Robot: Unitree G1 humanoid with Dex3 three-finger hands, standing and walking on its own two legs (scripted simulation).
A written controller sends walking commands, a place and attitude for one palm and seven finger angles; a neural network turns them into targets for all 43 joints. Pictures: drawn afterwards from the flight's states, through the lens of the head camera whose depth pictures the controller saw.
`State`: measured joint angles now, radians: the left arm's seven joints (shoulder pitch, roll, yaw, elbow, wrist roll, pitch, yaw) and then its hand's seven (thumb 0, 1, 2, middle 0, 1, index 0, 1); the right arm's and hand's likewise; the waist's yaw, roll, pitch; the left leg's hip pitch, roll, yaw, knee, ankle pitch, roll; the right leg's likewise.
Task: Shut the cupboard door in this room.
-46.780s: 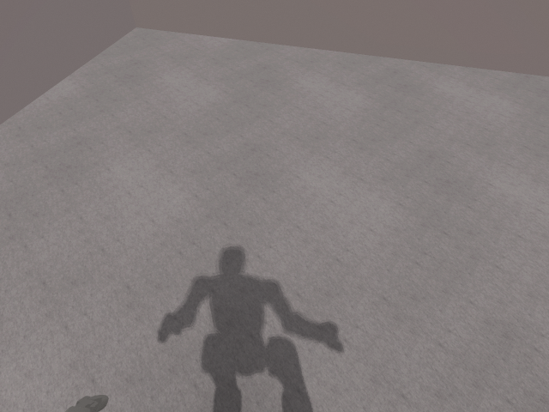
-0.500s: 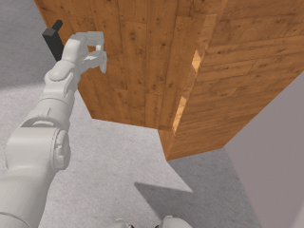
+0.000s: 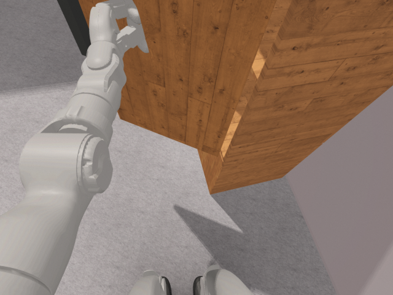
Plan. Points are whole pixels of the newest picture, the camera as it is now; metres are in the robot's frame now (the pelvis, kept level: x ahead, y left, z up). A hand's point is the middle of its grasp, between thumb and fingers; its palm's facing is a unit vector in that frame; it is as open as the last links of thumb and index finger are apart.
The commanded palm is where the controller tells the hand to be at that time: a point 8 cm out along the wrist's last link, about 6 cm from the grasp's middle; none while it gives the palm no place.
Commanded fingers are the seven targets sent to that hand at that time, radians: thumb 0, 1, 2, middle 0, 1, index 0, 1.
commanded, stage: pull the fist back off the door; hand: left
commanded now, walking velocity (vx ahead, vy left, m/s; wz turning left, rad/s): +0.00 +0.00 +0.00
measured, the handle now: (83, 15) +0.64 +0.13 +0.13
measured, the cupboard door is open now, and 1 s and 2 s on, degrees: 54 51 51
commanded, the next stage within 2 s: draw the hand back to the body in 0.74 s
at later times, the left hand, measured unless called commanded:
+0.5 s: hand (143, 56) +0.52 +0.03 +0.14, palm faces +0.04 -1.00 -0.01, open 3.1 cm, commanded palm +0.48 +0.07 +0.14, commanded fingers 0.00 0.90 0.90 -1.30 -1.50 -1.30 -1.50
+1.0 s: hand (137, 71) +0.46 +0.04 +0.16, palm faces +0.04 -1.00 +0.01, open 3.1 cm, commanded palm +0.41 +0.10 +0.15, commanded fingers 0.00 0.90 0.90 -1.30 -1.50 -1.30 -1.50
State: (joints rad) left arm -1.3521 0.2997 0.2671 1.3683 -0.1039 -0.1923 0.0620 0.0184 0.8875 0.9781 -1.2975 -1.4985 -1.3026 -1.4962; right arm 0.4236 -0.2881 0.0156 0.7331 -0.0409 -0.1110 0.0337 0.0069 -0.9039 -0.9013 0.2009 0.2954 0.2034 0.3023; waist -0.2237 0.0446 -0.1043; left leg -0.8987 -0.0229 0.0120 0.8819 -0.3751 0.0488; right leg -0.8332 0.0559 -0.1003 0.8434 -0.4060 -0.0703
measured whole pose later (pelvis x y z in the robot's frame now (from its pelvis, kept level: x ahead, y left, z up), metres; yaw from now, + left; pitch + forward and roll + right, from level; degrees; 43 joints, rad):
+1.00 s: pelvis +0.00 -0.01 +0.03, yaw -2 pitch +10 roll +1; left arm -0.78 0.10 0.16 0.95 -0.07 -0.32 0.18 0.02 0.90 0.90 -1.30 -1.50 -1.30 -1.50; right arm 0.35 -0.23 0.01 0.65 0.00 -0.01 0.06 0.01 -0.90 -0.90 0.20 0.30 0.20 0.30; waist -0.09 0.04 -0.11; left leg -0.55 -0.02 0.07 0.70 -0.33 0.04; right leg -0.53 0.07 -0.03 0.71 -0.36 -0.08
